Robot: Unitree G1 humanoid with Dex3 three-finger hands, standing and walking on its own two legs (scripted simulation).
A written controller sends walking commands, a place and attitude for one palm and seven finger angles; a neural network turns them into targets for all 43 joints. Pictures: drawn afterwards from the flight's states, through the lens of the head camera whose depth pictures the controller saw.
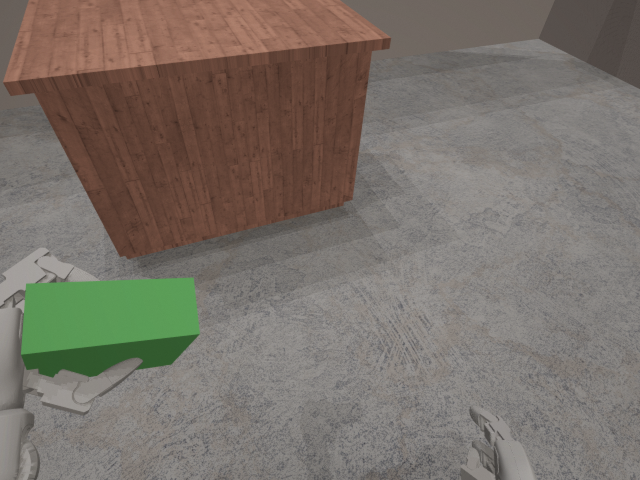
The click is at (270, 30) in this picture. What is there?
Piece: table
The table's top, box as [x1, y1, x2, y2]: [3, 0, 390, 95]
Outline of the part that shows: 3,83 10,95 384,49 389,47 390,37 339,0 29,0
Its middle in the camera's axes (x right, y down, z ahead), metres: -0.40 -0.73 +1.30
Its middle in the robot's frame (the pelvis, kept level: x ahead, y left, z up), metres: +1.45 +0.47 +0.01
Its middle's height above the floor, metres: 0.79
